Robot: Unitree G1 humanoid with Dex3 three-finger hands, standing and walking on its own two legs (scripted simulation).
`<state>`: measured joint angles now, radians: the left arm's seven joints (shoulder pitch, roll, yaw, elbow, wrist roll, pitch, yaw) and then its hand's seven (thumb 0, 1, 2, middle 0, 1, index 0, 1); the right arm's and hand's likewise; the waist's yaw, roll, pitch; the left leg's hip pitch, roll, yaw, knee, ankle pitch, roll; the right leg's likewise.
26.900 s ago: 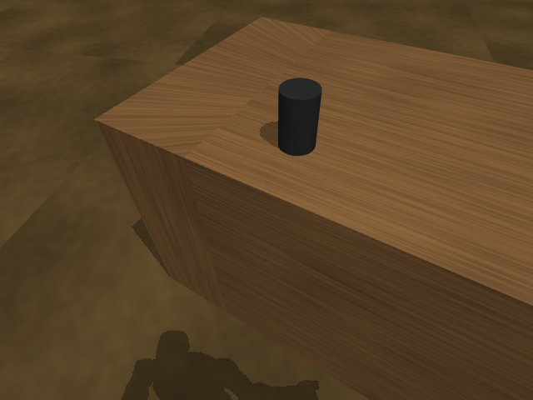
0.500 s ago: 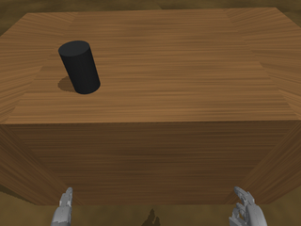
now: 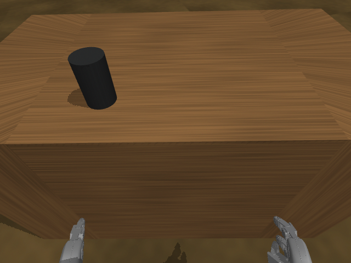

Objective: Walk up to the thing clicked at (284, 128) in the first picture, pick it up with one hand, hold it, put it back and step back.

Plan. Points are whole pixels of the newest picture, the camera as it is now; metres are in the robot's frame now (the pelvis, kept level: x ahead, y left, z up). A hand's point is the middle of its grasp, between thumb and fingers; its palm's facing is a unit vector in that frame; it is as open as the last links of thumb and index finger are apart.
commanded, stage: home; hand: left
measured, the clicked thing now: (94, 79) +0.54 +0.22 +0.15
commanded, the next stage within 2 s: stand in 0.22 s
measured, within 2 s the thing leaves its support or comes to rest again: neither
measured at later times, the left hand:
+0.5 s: hand out of the picture +0.10 +0.25 -0.12, palm faces -0.03 -0.93 -0.37, open 16.2 cm
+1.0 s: hand out of the picture +0.04 +0.26 -0.10, palm faces -0.02 -0.94 -0.35, open 7.6 cm
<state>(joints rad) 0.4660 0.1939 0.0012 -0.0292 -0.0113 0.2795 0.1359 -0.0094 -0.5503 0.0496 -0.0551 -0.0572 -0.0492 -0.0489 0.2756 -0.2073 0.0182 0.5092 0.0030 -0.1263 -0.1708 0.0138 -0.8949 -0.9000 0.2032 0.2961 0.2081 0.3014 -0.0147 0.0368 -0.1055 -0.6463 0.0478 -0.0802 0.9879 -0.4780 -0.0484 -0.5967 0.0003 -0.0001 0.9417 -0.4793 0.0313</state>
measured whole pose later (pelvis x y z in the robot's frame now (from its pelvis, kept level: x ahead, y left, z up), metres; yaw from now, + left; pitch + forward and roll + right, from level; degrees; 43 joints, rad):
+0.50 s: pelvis +0.00 +0.01 +0.02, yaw +0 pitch +0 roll +0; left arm 0.26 0.36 0.02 0.73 0.04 0.01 0.02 -0.01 -0.39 0.21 -0.14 -0.18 -0.13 -0.17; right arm 0.22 -0.34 -0.05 0.85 -0.05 -0.01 0.00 0.01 -0.90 -0.90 0.20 0.30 0.21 0.30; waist 0.01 -0.02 0.03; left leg -0.42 0.02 -0.04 0.83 -0.42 -0.02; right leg -0.39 -0.03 0.03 0.83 -0.44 0.03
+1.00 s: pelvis -0.01 +0.01 +0.06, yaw +0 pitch -4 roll +0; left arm 0.18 0.34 0.00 1.08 0.02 -0.02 0.01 0.01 0.86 0.89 -0.21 -0.30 -0.20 -0.30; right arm 0.17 -0.31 -0.02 1.09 -0.03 0.00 0.01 0.01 -0.90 -0.90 0.20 0.30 0.21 0.30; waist 0.01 0.00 0.06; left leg -0.19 0.02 -0.04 0.47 -0.23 -0.03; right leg -0.17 -0.04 0.03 0.47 -0.24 0.04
